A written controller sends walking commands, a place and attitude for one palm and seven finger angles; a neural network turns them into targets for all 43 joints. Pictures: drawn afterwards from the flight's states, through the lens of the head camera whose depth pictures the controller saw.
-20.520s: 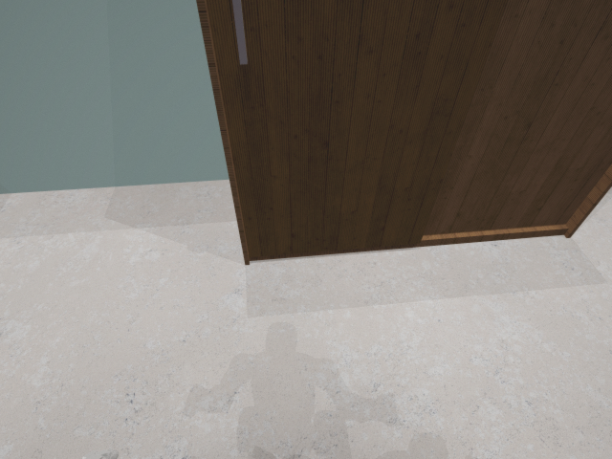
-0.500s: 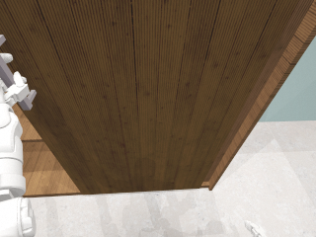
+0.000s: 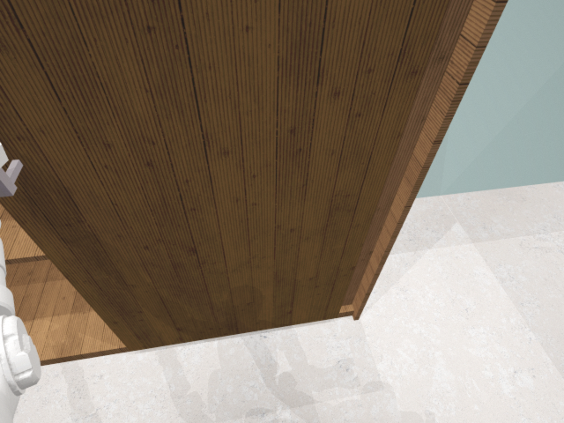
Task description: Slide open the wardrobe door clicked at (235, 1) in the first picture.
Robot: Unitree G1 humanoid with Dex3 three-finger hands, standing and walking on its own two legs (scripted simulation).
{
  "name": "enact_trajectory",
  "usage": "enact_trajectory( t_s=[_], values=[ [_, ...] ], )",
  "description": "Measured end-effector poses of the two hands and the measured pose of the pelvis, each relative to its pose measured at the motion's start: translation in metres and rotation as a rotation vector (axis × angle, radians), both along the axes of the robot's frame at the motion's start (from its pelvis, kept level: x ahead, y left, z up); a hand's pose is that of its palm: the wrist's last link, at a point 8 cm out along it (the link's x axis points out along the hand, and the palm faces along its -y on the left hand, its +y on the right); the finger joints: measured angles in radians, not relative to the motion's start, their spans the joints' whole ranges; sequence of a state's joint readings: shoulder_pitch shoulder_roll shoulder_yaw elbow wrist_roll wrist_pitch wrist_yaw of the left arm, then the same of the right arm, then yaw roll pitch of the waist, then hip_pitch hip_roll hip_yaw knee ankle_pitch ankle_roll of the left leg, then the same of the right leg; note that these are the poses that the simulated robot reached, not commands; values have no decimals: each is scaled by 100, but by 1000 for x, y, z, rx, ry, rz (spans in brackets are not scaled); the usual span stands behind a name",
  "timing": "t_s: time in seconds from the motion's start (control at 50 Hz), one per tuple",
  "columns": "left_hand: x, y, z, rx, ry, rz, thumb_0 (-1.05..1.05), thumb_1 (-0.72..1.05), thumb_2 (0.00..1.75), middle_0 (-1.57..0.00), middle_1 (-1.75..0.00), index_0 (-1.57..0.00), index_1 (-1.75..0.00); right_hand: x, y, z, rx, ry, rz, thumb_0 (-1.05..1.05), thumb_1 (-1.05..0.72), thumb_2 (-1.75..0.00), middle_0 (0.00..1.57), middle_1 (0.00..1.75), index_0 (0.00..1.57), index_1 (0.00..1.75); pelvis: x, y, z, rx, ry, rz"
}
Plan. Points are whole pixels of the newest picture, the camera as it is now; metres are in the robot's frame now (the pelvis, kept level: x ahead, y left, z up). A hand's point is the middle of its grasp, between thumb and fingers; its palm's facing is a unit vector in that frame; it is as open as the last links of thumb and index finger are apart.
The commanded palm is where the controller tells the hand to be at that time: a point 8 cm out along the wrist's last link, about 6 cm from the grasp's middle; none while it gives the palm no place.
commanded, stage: stop walking and hold the door there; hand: left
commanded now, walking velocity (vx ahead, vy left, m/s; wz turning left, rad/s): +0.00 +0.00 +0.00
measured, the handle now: out of the picture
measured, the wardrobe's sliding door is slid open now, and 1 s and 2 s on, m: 0.63 0.63 0.63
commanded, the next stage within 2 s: loosen the grip on the handle in 1.78 s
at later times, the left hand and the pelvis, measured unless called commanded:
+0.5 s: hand out of the picture +0.40 +0.38 +0.19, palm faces +0.54 -0.81 -0.22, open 6.6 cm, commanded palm +0.36 +0.38 +0.17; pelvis +0.00 +0.06 -0.01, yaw +3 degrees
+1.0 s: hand out of the picture +0.41 +0.39 +0.18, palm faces +0.27 -0.95 -0.12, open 5.5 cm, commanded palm +0.38 +0.40 +0.17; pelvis +0.00 +0.19 -0.03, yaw +7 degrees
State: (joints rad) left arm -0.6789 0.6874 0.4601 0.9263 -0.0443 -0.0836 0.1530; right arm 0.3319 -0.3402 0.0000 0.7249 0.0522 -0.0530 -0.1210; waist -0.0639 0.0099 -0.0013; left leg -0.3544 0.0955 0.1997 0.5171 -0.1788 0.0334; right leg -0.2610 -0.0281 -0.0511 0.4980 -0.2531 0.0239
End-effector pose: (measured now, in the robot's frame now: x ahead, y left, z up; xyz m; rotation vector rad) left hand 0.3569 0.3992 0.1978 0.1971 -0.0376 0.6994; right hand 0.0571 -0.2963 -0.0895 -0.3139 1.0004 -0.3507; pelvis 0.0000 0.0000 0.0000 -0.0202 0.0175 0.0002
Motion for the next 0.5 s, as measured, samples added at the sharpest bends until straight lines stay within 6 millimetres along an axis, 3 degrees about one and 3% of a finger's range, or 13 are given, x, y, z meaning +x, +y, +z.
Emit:
enact_trajectory(
  t_s=[0.18,0.32,0.4,0.5],
  values=[
    [0,0,0,7,1,3,0,78,83,-36,-126,-15,-130,6,13,-12,53,26,17,1,-90,-90,20,30,21,30,4,0,-1,-3,3,3],
    [0,8,-1,42,-8,-58,-2,72,86,-41,-130,-18,-133,30,29,-21,45,24,43,1,-90,-90,20,30,21,30,8,26,-7,7,-17,47],
    [0,14,-4,83,-31,-112,-4,69,86,-43,-134,-21,-133,48,52,-21,45,-9,76,1,-90,-90,20,30,20,30,6,48,-11,21,-19,46],
    [-1,14,-4,94,-30,-136,-4,72,85,-42,-137,-16,-130,72,96,-18,107,-72,138,1,-90,-90,20,30,20,30,-3,65,-6,-8,-15,48]
  ],
)
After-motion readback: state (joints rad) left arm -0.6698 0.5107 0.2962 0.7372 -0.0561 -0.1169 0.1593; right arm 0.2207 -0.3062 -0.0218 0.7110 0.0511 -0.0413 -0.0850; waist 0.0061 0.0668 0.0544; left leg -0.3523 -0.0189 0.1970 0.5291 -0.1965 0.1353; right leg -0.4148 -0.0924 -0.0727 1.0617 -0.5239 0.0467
